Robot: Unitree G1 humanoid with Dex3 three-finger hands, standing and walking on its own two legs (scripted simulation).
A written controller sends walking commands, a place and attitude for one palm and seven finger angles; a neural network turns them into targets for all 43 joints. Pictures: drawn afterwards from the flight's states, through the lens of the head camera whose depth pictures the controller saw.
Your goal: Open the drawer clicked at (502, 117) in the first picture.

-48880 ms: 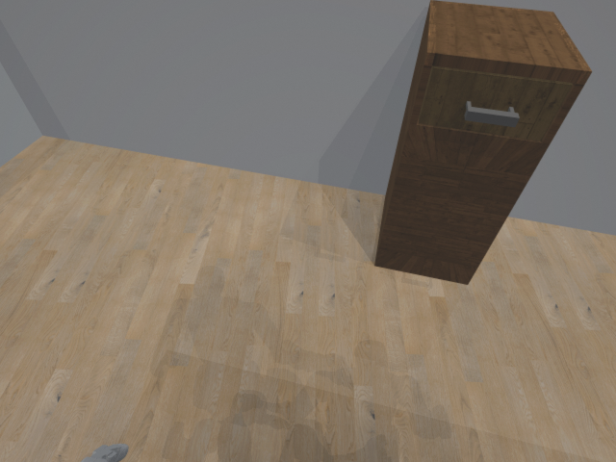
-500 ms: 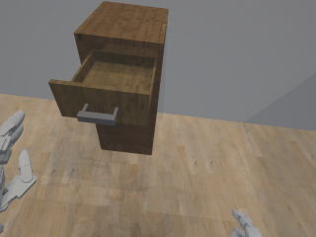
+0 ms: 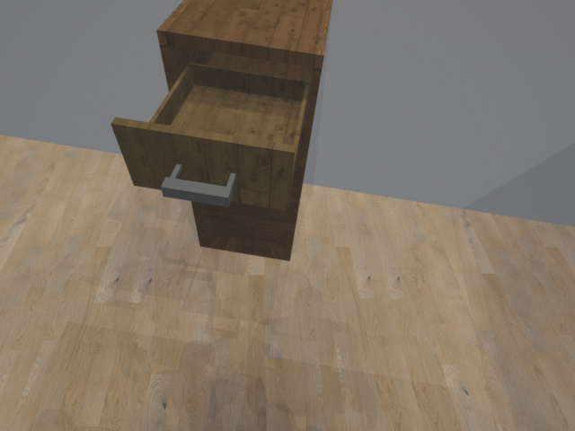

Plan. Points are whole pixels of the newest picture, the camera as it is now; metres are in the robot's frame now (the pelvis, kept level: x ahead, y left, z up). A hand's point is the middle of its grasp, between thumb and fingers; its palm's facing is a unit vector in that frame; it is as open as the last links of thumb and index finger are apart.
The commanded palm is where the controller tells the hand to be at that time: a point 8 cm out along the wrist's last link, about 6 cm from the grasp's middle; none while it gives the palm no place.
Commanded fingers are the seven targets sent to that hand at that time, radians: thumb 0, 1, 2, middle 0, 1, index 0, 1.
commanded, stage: let the arm hang, fingers relaxed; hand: left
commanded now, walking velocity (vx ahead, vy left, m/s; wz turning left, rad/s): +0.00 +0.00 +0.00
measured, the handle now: (201, 183) +0.52 +0.20 -0.01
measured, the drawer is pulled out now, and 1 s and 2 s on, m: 0.30 0.30 0.30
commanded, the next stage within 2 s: look to check the result in 0.68 s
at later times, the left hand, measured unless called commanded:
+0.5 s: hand out of the picture +0.01 +0.17 -0.17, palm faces -0.02 -0.98 -0.20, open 7.4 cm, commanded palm none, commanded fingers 0.00 0.90 0.90 -0.20 -0.30 -0.20 -0.30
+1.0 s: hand out of the picture +0.02 +0.17 -0.17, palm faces -0.02 -0.97 -0.24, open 7.4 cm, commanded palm none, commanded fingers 0.00 0.90 0.90 -0.20 -0.30 -0.20 -0.30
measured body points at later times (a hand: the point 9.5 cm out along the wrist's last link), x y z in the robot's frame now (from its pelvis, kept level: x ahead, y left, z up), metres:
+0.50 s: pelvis +0.00 +0.00 +0.00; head +0.00 -0.01 +0.45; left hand +0.01 +0.22 -0.16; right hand -0.02 -0.22 -0.16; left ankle +0.02 +0.09 -0.74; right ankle +0.04 -0.11 -0.74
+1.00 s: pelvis +0.01 -0.02 +0.01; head +0.03 -0.02 +0.45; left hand +0.02 +0.22 -0.15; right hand -0.01 -0.24 -0.16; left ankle +0.02 +0.09 -0.74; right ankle +0.04 -0.11 -0.74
